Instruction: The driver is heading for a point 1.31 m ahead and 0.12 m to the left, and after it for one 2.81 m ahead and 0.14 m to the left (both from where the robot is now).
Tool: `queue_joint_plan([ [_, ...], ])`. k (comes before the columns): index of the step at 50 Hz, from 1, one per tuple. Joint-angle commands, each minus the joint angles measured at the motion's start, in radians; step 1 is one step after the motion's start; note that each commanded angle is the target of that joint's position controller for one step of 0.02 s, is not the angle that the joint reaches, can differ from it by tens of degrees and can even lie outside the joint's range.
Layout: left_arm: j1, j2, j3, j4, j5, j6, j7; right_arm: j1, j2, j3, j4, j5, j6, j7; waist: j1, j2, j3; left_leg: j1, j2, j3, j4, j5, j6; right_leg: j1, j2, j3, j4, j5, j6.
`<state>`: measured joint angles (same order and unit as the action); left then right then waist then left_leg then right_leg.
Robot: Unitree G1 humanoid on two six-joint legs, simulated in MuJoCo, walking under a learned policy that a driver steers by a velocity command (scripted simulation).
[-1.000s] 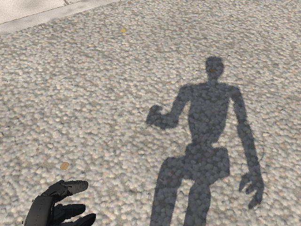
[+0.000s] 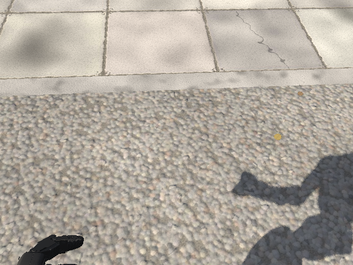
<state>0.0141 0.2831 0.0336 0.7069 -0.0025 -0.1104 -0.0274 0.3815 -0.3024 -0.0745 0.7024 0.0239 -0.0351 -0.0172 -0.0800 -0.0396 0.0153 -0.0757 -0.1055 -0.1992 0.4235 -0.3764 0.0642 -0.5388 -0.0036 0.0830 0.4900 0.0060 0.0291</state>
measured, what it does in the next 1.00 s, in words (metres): walks ahead, turning left: right foot, then left foot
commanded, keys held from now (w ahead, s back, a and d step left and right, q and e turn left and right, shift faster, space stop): w+q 0.44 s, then w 0.50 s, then w+e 0.06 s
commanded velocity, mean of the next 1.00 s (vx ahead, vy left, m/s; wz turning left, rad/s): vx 0.50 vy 0.00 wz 0.38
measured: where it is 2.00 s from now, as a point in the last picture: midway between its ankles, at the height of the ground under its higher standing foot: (120, 132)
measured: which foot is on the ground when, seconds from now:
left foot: down 0.00-0.06, up 0.08-0.54, down 0.56-1.00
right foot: up 0.00-0.02, down 0.04-0.58, up 0.60-1.00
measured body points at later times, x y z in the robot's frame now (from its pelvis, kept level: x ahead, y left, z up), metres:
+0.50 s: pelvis +0.26 +0.01 +0.00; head +0.30 +0.03 +0.44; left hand +0.19 +0.30 -0.13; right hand +0.55 -0.14 -0.07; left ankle +0.38 +0.19 -0.71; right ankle +0.16 -0.14 -0.73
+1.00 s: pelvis +0.53 +0.11 +0.00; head +0.55 +0.12 +0.45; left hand +0.62 +0.41 -0.10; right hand +0.68 -0.14 -0.11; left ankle +0.39 +0.17 -0.73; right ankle +0.75 +0.05 -0.70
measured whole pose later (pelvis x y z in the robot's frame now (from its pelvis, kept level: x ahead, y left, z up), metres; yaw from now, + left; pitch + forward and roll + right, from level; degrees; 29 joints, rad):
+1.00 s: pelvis +0.53 +0.11 +0.00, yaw +21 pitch +2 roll +2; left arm 0.08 0.27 0.03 0.78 -0.01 -0.08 -0.04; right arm 0.35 -0.29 -0.06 0.77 0.01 -0.07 0.00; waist -0.06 -0.05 0.02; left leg 0.02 -0.06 0.02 0.25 -0.30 0.03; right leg -0.62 -0.08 0.02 0.57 0.06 0.01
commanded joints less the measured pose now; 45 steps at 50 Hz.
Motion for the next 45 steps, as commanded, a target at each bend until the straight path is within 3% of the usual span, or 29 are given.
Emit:
queue_joint_plan([
  [1, 0.079, 0.157, 0.064, -0.042, -0.001, -0.031, 0.006, -0.036, -0.124, -0.034, -0.061, -0.002, 0.0, -0.006, 0.108, 0.177, -0.068, -0.051, 0.209, -0.197, 0.065, 0.409, 0.089, 0.25, 0.005, -0.025, -0.062, -0.05, -0.056],
  [2, 0.211, 0.197, 0.079, -0.028, 0.016, -0.035, 0.013, -0.046, -0.073, -0.013, -0.079, -0.011, -0.003, -0.001, 0.17, 0.125, -0.192, -0.139, 0.154, -0.14, 0.282, 0.361, 0.053, 0.49, -0.11, 0.069, -0.034, -0.072, -0.113],
  [3, 0.341, 0.277, 0.099, -0.012, 0.028, -0.026, 0.019, 0.081, -0.005, 0.007, -0.093, -0.005, -0.01, -0.001, 0.148, -0.115, -0.35, -0.457, 0.014, -0.01, 0.626, 0.007, -0.026, 0.872, -0.343, 0.43, -0.042, -0.183, -0.256],
  [4, 0.373, 0.249, 0.096, 0.015, 0.002, -0.014, 0.009, 0.122, -0.049, 0.009, -0.103, 0.014, -0.016, -0.002, 0.14, -0.28, -0.369, -0.677, 0.033, 0.015, 0.82, -0.234, -0.045, 0.933, -0.436, 0.746, -0.162, -0.462, -0.313],
  [5, 0.318, 0.163, 0.074, -0.006, -0.006, -0.008, 0.013, 0.038, -0.139, -0.015, -0.09, 0.019, -0.012, -0.003, 0.163, -0.136, -0.22, -0.737, 0.094, 0.002, 0.896, -0.145, -0.052, 0.807, -0.395, 0.633, -0.198, -0.587, -0.265],
  [6, 0.263, 0.131, 0.063, -0.014, 0.0, 0.002, 0.018, -0.052, -0.157, -0.021, -0.107, 0.007, -0.005, -0.003, 0.163, -0.061, -0.115, -0.725, 0.13, 0.049, 0.89, -0.065, -0.054, 0.665, -0.354, 0.472, -0.207, -0.496, -0.225],
  [7, 0.221, 0.108, 0.053, -0.011, 0.008, 0.006, 0.018, -0.094, -0.144, -0.022, -0.118, -0.006, -0.001, -0.001, 0.142, -0.031, -0.043, -0.693, 0.16, 0.059, 0.847, -0.008, -0.055, 0.539, -0.31, 0.357, -0.232, -0.373, -0.213],
  [8, 0.199, 0.091, 0.046, -0.004, 0.014, 0.006, 0.02, -0.098, -0.125, -0.024, -0.123, -0.007, 0.002, 0.005, 0.116, -0.054, -0.015, -0.651, 0.19, 0.059, 0.806, 0.03, -0.052, 0.464, -0.275, 0.275, -0.256, -0.293, -0.203],
  [10, 0.19, 0.086, 0.047, 0.012, 0.011, -0.002, 0.022, -0.078, -0.081, -0.017, -0.122, 0.005, 0.012, 0.013, 0.096, -0.082, -0.004, -0.601, 0.211, 0.085, 0.768, 0.063, -0.053, 0.401, -0.241, 0.155, -0.299, -0.198, -0.202],
  [12, 0.201, 0.112, 0.056, 0.032, 0.008, -0.01, 0.022, -0.107, -0.059, -0.011, -0.138, 0.001, 0.017, 0.014, 0.095, -0.059, 0.008, -0.633, 0.222, 0.092, 0.718, 0.107, -0.063, 0.399, -0.251, 0.083, -0.327, -0.102, -0.222],
  [16, 0.208, 0.146, 0.065, 0.059, 0.008, -0.004, 0.025, -0.174, -0.047, -0.004, -0.154, -0.001, 0.01, 0.024, 0.11, -0.027, 0.012, -0.661, 0.225, 0.11, 0.537, 0.282, -0.074, 0.454, -0.244, -0.055, -0.336, 0.042, -0.217],
  [19, 0.236, 0.166, 0.066, 0.079, 0.002, 0.007, 0.029, -0.28, -0.024, 0.007, -0.177, -0.001, -0.002, 0.045, 0.152, -0.017, 0.039, -0.619, 0.209, 0.169, 0.363, 0.402, -0.062, 0.479, -0.229, -0.148, -0.331, 0.072, -0.19],
  [23, 0.299, 0.198, 0.073, 0.112, -0.017, 0.03, 0.028, -0.375, -0.018, 0.011, -0.22, 0.004, -0.005, 0.07, 0.177, -0.013, 0.074, -0.601, 0.184, 0.221, 0.233, 0.346, -0.026, 0.58, -0.268, -0.192, -0.3, 0.154, -0.174],
  [25, 0.308, 0.222, 0.078, 0.123, -0.028, 0.042, 0.029, -0.359, -0.039, 0.0, -0.231, -0.002, -0.005, 0.074, 0.141, -0.033, 0.05, -0.516, 0.133, 0.257, 0.196, 0.241, 0.013, 0.621, -0.282, -0.214, -0.218, 0.42, -0.164],
  [26, 0.307, 0.239, 0.082, 0.126, -0.031, 0.047, 0.031, -0.308, -0.063, -0.013, -0.223, -0.008, -0.003, 0.072, 0.101, -0.053, 0.008, -0.428, 0.097, 0.278, 0.182, 0.194, 0.037, 0.635, -0.282, -0.229, -0.129, 0.589, -0.157],
  [27, 0.297, 0.243, 0.08, 0.128, -0.033, 0.053, 0.034, -0.184, -0.1, -0.036, -0.191, -0.01, -0.001, 0.067, 0.021, -0.044, -0.063, -0.253, 0.059, 0.292, 0.127, 0.226, 0.068, 0.609, -0.263, -0.256, 0.026, 0.683, -0.139],
  [28, 0.3, 0.214, 0.066, 0.127, -0.026, 0.051, 0.038, -0.026, -0.15, -0.063, -0.144, -0.008, 0.005, 0.051, -0.059, -0.017, -0.144, 0.018, 0.058, 0.258, 0.096, 0.301, 0.099, 0.462, -0.23, -0.279, 0.231, 0.594, -0.108],
  [29, 0.363, 0.107, 0.027, 0.081, 0.014, 0.034, 0.027, 0.075, -0.267, -0.086, -0.124, -0.016, 0.009, 0.032, -0.036, 0.208, -0.277, 0.434, 0.328, -0.156, 0.125, 0.315, 0.226, 0.049, -0.123, -0.282, 0.62, -0.034, -0.051],
  [30, 0.381, 0.096, 0.013, 0.089, 0.002, 0.007, 0.014, 0.079, -0.248, -0.072, -0.137, -0.007, 0.0, 0.036, -0.016, 0.256, -0.452, 0.529, 0.495, -0.585, -0.051, 0.202, 0.35, -0.123, 0.008, -0.092, 0.854, -0.593, -0.031],
  [31, 0.267, 0.186, 0.041, 0.065, -0.042, -0.007, 0.004, 0.047, -0.181, -0.048, -0.132, -0.017, -0.01, 0.046, -0.052, 0.15, -0.351, 0.445, 0.464, -0.46, -0.088, 0.181, 0.291, -0.211, -0.045, -0.009, 0.9, -0.538, -0.042],
  [32, 0.2, 0.169, 0.035, 0.037, -0.054, -0.013, 0.003, -0.008, -0.158, -0.039, -0.125, -0.016, -0.016, 0.047, -0.026, 0.137, -0.209, 0.292, 0.421, -0.308, -0.098, 0.234, 0.252, -0.233, -0.084, -0.028, 0.851, -0.467, -0.053],
  [33, 0.188, 0.153, 0.032, 0.042, -0.035, -0.012, 0.009, -0.071, -0.125, -0.028, -0.119, -0.015, -0.021, 0.048, 0.018, 0.083, -0.123, 0.144, 0.375, -0.195, -0.117, 0.319, 0.22, -0.201, -0.123, -0.035, 0.766, -0.398, -0.05],
  [34, 0.206, 0.155, 0.038, 0.054, -0.019, -0.002, 0.013, -0.117, -0.093, -0.017, -0.122, -0.02, -0.028, 0.048, 0.055, 0.097, -0.087, 0.037, 0.339, -0.12, -0.147, 0.388, 0.204, -0.134, -0.15, -0.029, 0.704, -0.351, -0.043],
  [36, 0.263, 0.125, 0.035, 0.077, -0.012, 0.022, 0.013, -0.15, -0.087, -0.015, -0.119, -0.026, -0.041, 0.045, 0.098, 0.111, -0.073, -0.067, 0.316, -0.065, -0.213, 0.421, 0.209, -0.053, -0.156, -0.035, 0.66, -0.291, -0.021],
  [38, 0.25, 0.103, 0.031, 0.076, -0.004, 0.037, 0.018, -0.145, -0.103, -0.018, -0.097, -0.025, -0.054, 0.041, 0.108, 0.097, -0.043, -0.109, 0.311, -0.01, -0.253, 0.463, 0.217, -0.069, -0.156, -0.04, 0.592, -0.23, 0.004],
  [41, 0.149, 0.082, 0.024, 0.047, 0.004, 0.037, 0.018, -0.114, -0.112, -0.02, -0.063, -0.025, -0.055, 0.027, 0.08, 0.088, 0.0, -0.098, 0.284, 0.063, -0.276, 0.457, 0.194, -0.12, -0.151, -0.04, 0.402, -0.061, 0.023],
  [45, 0.022, 0.059, 0.01, 0.019, -0.007, 0.023, 0.0, -0.058, -0.14, -0.027, -0.018, -0.016, -0.049, 0.019, 0.026, 0.098, 0.036, -0.087, 0.272, 0.113, -0.282, 0.361, 0.157, -0.06, -0.1, -0.071, 0.158, 0.118, 0.014],
])
Keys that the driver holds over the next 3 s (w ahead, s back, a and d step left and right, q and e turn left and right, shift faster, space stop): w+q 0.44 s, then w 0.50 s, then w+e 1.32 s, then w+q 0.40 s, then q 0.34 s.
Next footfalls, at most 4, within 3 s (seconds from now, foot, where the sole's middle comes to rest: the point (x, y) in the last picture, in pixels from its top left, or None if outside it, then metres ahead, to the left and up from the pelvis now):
0.04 right None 0.20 -0.13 -0.77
0.56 left None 0.43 0.19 -0.77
1.08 right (144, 187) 0.79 0.07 -0.77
1.58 left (87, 146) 1.02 0.33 -0.77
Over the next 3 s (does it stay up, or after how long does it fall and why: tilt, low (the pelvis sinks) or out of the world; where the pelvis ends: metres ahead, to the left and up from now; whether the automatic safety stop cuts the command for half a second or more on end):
stays up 1.60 0.06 0.01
